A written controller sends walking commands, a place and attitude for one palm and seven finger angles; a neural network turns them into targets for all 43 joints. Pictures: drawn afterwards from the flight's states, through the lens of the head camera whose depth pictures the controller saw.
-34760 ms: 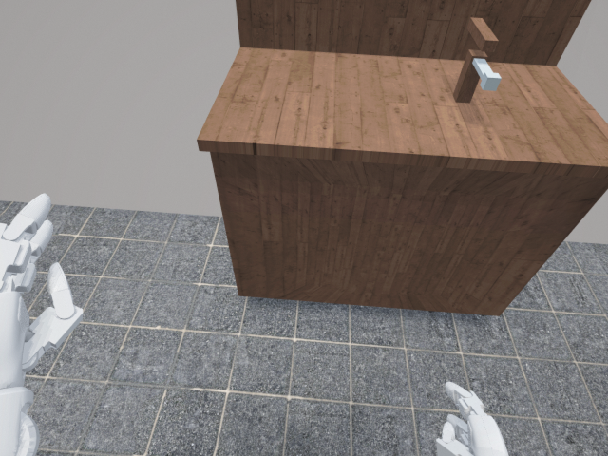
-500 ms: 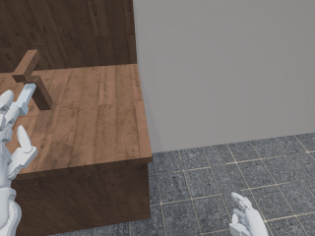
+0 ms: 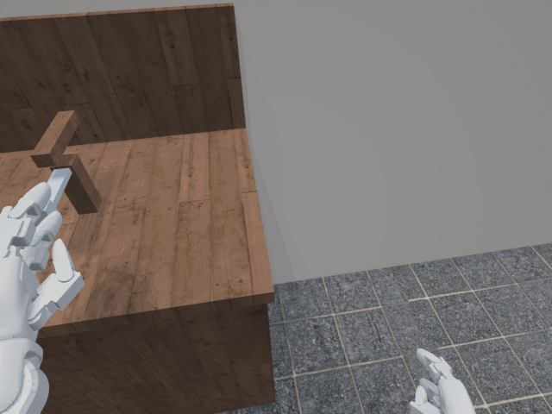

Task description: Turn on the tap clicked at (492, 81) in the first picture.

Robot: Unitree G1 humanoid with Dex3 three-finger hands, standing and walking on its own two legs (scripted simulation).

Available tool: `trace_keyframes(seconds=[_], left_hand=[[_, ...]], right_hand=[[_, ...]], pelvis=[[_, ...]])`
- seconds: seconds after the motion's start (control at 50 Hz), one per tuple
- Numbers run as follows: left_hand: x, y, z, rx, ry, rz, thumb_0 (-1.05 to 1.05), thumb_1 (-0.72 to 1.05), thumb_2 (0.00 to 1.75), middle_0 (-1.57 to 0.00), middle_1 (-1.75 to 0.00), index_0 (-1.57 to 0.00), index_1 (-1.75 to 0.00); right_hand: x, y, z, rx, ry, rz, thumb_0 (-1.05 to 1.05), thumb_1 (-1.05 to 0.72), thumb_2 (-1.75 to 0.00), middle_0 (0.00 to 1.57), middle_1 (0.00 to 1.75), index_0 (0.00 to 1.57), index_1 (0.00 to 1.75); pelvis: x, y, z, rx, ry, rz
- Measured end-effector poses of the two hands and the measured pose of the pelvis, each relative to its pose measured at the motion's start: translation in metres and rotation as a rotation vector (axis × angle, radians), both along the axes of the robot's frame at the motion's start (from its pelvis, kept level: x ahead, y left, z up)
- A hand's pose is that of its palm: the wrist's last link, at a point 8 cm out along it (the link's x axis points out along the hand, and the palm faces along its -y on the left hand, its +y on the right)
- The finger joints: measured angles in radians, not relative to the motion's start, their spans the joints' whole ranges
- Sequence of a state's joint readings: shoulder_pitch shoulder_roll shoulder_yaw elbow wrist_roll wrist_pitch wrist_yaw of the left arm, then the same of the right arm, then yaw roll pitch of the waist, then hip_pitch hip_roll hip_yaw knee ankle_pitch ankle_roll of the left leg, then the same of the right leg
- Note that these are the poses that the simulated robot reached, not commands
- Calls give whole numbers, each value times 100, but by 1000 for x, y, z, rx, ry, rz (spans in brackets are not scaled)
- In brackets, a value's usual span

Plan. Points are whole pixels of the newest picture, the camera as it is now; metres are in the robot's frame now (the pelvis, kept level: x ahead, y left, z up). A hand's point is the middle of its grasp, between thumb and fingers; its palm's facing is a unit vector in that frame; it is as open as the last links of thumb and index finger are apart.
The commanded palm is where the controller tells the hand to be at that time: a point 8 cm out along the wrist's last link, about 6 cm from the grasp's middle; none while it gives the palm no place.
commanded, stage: turn the palm inward beside the body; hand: left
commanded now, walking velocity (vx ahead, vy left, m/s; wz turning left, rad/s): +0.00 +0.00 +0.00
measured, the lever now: (42, 212) +0.32 +0.41 +0.13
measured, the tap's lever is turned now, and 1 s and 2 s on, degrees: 0 0 0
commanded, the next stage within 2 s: reach beside the lever's end, fingers flat in 1.24 s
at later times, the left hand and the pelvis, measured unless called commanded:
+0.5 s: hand (61, 297) +0.17 +0.25 +0.18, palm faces +0.48 -0.87 -0.14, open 7.4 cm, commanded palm +0.11 +0.28 +0.19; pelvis -0.02 +0.01 +0.01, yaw +0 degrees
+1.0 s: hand (81, 304) +0.16 +0.22 +0.18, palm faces +0.48 -0.87 -0.10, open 7.4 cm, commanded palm +0.10 +0.26 +0.19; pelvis -0.02 -0.01 +0.01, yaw +1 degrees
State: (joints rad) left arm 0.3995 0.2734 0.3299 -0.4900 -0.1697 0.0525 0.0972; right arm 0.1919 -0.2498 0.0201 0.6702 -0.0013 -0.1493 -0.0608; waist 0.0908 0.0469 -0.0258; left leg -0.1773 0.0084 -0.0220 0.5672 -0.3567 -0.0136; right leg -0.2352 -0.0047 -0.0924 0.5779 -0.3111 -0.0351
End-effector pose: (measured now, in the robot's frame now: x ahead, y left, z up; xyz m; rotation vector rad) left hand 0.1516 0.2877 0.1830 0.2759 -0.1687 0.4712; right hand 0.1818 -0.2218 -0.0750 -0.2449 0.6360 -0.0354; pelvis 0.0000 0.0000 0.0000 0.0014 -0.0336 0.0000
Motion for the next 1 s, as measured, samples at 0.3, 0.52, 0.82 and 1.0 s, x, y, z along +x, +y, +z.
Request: trace_keyframes(seconds=[0.3, 0.52, 0.82, 1.0], left_hand=[[-12, 3, 3, -69, 12, 0, 1, 90, 90, -21, -30, -21, -30], [-27, 1, 0, -125, 42, 19, 1, 90, 90, -20, -30, -21, -30], [-36, -15, 3, -174, 56, 31, 1, 90, 90, -20, -30, -21, -30], [-33, -28, 4, -176, 62, 28, 1, 90, 90, -20, -30, -20, -30]], right_hand=[[-1, 40, 12, 34, -60, 45, 2, -91, -90, 21, 30, 20, 30], [-2, 41, 19, 24, -81, 57, 2, -91, -90, 21, 30, 20, 30], [-1, 26, 20, 43, -99, 44, 2, -91, -90, 21, 30, 20, 30], [4, 16, 20, 47, -113, 45, 2, -91, -90, 21, 30, 20, 30]], pelvis=[[-15, 14, 4, -3, -33, -6], [-24, 11, 7, -3, -59, 1], [-25, -3, 8, -3, -75, 8], [-23, -12, 8, -3, -76, 9]])
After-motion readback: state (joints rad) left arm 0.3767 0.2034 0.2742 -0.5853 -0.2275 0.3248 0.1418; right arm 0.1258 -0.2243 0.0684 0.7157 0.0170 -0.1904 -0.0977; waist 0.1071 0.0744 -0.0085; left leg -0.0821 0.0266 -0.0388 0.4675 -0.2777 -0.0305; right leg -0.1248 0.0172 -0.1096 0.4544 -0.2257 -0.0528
